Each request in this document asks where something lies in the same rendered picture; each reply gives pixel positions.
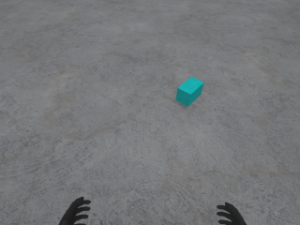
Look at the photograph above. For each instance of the robot right hand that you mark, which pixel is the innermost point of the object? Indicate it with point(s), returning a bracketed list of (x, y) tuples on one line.
[(234, 216)]

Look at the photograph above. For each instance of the carton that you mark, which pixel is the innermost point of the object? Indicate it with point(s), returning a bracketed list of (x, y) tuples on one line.
[(189, 91)]

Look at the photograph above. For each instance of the robot left hand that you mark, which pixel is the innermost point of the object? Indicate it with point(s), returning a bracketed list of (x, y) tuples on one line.
[(69, 218)]

